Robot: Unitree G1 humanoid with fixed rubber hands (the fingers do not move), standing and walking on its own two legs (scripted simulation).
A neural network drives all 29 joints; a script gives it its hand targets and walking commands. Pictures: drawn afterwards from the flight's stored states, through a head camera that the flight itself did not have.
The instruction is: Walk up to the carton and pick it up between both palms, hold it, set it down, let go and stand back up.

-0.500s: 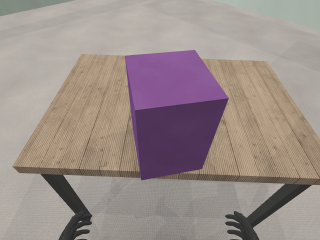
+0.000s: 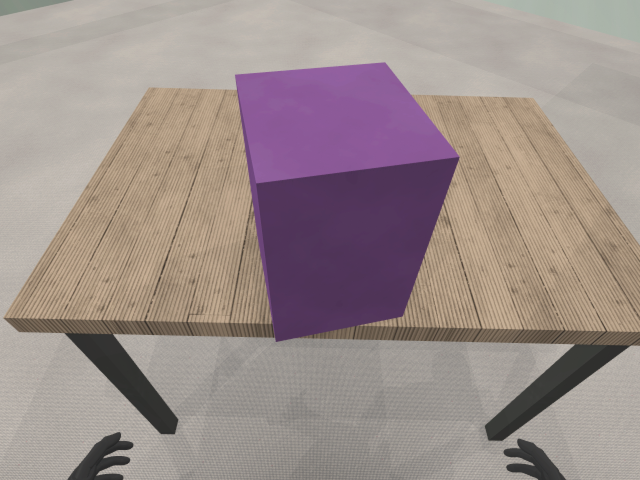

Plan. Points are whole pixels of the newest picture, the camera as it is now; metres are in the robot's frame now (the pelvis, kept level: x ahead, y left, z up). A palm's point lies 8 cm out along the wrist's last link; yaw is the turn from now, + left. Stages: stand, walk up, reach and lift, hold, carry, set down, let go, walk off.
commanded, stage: stand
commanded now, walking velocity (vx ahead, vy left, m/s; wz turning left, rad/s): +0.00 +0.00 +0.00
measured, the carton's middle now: (327, 208) +0.45 -0.01 +0.11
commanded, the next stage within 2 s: walk up in 1.24 s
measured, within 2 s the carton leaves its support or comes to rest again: neither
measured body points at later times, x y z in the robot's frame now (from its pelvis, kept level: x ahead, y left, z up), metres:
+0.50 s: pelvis +0.00 +0.00 +0.02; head +0.02 +0.00 +0.46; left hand +0.14 +0.30 -0.09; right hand +0.12 -0.31 -0.10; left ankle +0.00 +0.12 -0.70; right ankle +0.00 -0.12 -0.70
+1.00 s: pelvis +0.00 +0.01 +0.04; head +0.01 +0.01 +0.49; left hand +0.11 +0.31 -0.08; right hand +0.11 -0.29 -0.08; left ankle +0.00 +0.12 -0.70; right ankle +0.00 -0.12 -0.70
